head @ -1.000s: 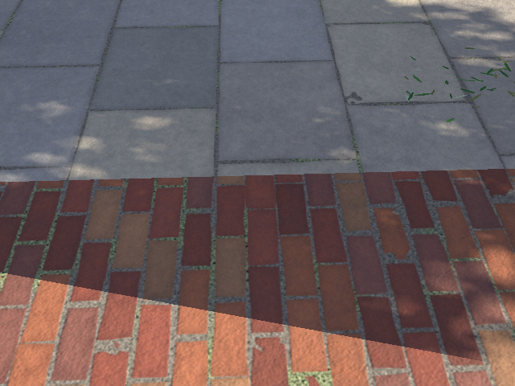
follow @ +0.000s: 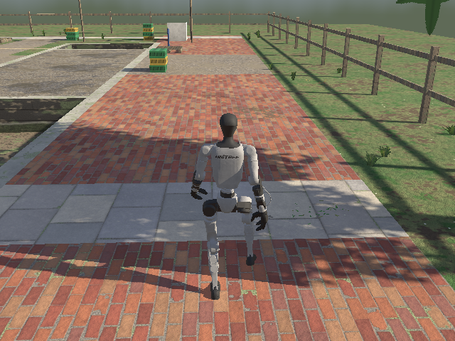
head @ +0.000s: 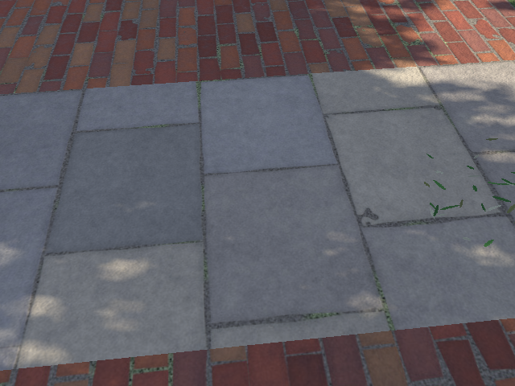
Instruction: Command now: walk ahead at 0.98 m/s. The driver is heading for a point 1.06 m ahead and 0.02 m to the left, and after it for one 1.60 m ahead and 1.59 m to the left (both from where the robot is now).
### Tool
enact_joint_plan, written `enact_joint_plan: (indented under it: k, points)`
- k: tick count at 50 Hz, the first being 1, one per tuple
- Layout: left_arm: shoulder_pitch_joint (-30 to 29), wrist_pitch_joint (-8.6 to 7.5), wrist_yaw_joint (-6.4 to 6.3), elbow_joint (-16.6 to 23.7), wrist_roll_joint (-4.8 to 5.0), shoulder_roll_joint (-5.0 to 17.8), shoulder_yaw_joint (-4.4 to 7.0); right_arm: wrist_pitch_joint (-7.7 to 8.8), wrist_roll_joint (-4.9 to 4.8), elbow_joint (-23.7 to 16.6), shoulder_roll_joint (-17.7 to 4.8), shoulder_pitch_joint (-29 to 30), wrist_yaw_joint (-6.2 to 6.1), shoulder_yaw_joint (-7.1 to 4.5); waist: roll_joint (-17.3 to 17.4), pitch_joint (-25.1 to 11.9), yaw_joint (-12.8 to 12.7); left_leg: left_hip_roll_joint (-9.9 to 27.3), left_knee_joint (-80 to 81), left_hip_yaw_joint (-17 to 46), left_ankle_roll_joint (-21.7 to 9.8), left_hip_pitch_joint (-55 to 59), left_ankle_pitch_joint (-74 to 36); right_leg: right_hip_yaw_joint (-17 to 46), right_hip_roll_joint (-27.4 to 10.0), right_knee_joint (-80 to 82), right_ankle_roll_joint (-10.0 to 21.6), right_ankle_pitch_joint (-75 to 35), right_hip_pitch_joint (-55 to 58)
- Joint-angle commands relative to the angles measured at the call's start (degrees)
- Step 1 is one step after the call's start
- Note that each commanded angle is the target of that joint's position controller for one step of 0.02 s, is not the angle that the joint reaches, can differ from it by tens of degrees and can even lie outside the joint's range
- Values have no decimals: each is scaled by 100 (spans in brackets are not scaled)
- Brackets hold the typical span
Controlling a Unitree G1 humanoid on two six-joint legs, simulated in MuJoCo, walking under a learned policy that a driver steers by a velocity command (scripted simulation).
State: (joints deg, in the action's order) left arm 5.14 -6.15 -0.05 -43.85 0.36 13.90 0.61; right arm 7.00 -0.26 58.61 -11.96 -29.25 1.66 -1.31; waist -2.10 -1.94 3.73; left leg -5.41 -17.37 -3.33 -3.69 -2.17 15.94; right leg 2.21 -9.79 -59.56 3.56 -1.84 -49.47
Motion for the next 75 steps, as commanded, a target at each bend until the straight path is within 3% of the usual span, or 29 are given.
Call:
enact_joint_plan:
  k: [1,7,10,11,12,13,14,16,20,24,31,33,35,36,37,38,39,41,45,49,56,58,60,61,62,63,65,68,75]
  points:
    - [-525,-113,82,383,27,161,-12,185,-88,-511,-768,377,-131,-70,150,966,-177,1280,1483,703,-803,-1505,-938,-298,149,1498,-84,-1337,1054]
    - [-1241,-219,377,826,160,399,78,-114,-10,-399,-1116,-105,-219,-121,500,1003,-160,1860,816,477,-612,983,-3720,-592,786,3111,156,-438,1125]
    - [1369,-83,234,289,266,1126,420,-320,271,-496,-1283,361,-211,-152,1183,-651,-1646,1739,-2474,202,-357,698,-6712,-700,1138,2645,605,533,4114]
    - [2561,-4,145,-37,95,1610,534,-261,279,-747,-808,189,-188,-30,161,-1699,-1699,1247,-4762,202,-268,-1372,-4668,1055,-76,2429,975,2013,6531]
    - [2799,-63,226,-154,56,1645,568,-7,-20,-657,104,-586,-57,225,-1964,-2753,-1123,58,-6788,952,-24,-3337,571,4518,-1220,3797,1880,4561,8145]
    - [2659,-78,203,-271,11,1003,433,178,-273,-783,-675,25,-52,56,-1445,-2145,-1316,445,-6997,1418,-348,-4031,638,4849,-967,4511,1449,4887,7897]
    - [2315,-86,189,-269,-49,712,357,248,-433,-1082,-882,930,-57,13,-908,-1129,-1267,689,-7007,1217,-436,-4321,528,3679,-831,4432,1225,3895,7019]
    - [1508,-188,283,-255,-170,447,270,237,-207,-1323,-652,1521,-94,27,430,-282,-676,1154,-6149,1118,-446,-3879,-35,2434,-410,4647,1067,2329,5068]
    - [1176,-198,299,-428,5,304,191,-121,-119,-1319,-355,1264,-89,63,72,487,-49,1596,-5401,954,-165,-3723,-286,1394,-102,5239,1100,1969,3516]
    - [1646,-226,142,-561,-13,536,215,-80,31,-1722,-532,2449,-122,62,169,969,-387,1555,-3665,582,141,-4165,-2011,498,200,5500,959,767,3357]
    - [2539,-70,-10,-866,96,825,229,97,-151,-2271,-572,3819,177,47,50,1202,-759,923,-1074,163,-9,-3618,-2885,-67,-143,5575,654,-440,5142]
    - [2468,50,-33,-872,-36,1038,279,93,-178,-2298,-847,3447,197,-83,-316,714,-414,533,-1163,-56,-176,-3155,-2119,-94,-326,4786,531,-2885,5933]
    - [2192,219,-46,-873,-256,1180,313,-16,-276,-1954,-1304,1742,87,-315,-813,-365,592,240,-1508,-208,-469,-1432,-1381,-239,-312,2685,387,-5122,6035]
    - [1927,244,-74,-693,-291,1012,239,-108,-215,-1565,-1556,288,-1,-395,-591,-1206,1209,901,-2003,552,-627,808,-928,-250,-146,690,273,-4048,4450]
    - [3118,49,90,-605,-166,-258,-65,-52,-1,-1368,-2149,-231,36,-548,1788,-2372,311,2471,-1365,3995,-1800,3369,1685,177,1146,-1982,-66,1074,1698]
    - [2922,-180,121,-745,175,194,-20,-22,14,-1207,-1540,-496,53,-448,1819,-2805,590,2576,77,5699,-1674,3609,3065,939,1295,-2535,155,2722,996]
    - [1859,-262,95,-402,400,708,126,-7,-1,-1147,-1154,-38,26,-351,1519,-1432,563,2400,235,4734,-1245,2732,2519,716,915,-2642,333,2504,421]
    - [869,-305,32,-85,207,557,96,53,113,-1215,-791,917,115,-231,44,-234,92,1927,366,3115,-973,431,619,513,468,-1971,371,1855,809]
    - [1240,37,40,-69,76,202,73,81,-4,-1042,-496,1300,145,-117,512,402,-676,1463,894,1998,-1042,-1364,319,366,-53,-1153,144,1567,1249]
    - [-119,-85,16,458,-105,381,63,80,-15,-968,-755,751,-60,-158,266,988,-328,1227,1228,1567,-1110,-1697,-767,98,76,818,-304,-88,875]
    - [-1315,-303,218,935,114,603,148,-91,-198,-826,-1008,-82,-278,-245,530,972,-26,1493,756,1781,-788,-336,-1206,165,743,3363,-498,-905,1995]
    - [-698,-329,185,869,148,922,296,-230,-106,-821,-1087,-46,-307,-297,799,485,-426,1546,-240,1854,-631,213,-3024,94,917,3290,-356,-59,2670]
    - [1699,-241,27,475,164,1367,490,-318,165,-1132,-1042,471,-234,-244,959,-1297,-1689,1103,-3162,1637,-306,-1147,-3271,516,224,2360,-5,998,5888]
    - [2328,-182,56,286,-39,2033,665,-154,-14,-1351,86,-644,-152,42,-1530,-2763,-1037,270,-5707,1161,11,-3414,-63,3706,-1440,3115,965,3540,8409]
    - [2355,-199,127,298,-56,1516,563,-100,-335,-1388,-219,-473,-164,45,-2162,-2971,-1163,459,-6601,1494,-87,-4186,1067,5170,-1596,4222,936,5112,8473]
    - [1951,-175,62,295,-13,1046,470,-116,-444,-1552,-722,404,-230,-100,-1629,-1705,-1277,733,-6834,1221,-140,-4729,737,4150,-1397,4381,616,4628,7656]
    - [1415,-108,41,132,-99,770,411,-152,-179,-1796,-799,1341,-232,-164,-111,-394,-1060,1190,-6400,976,-142,-4498,177,2337,-1010,4358,431,2301,5748]
    - [801,-121,88,-90,-104,306,332,-484,-311,-1924,-367,1135,-99,-198,-407,212,-405,1659,-5953,995,-136,-3924,192,874,-712,4742,370,1494,4359]
    - [557,-143,-8,-116,-87,988,500,-598,-137,-2418,-602,2094,74,-208,226,1037,-268,1589,-4131,433,-74,-4079,-1932,-1253,-367,5363,207,333,3948]
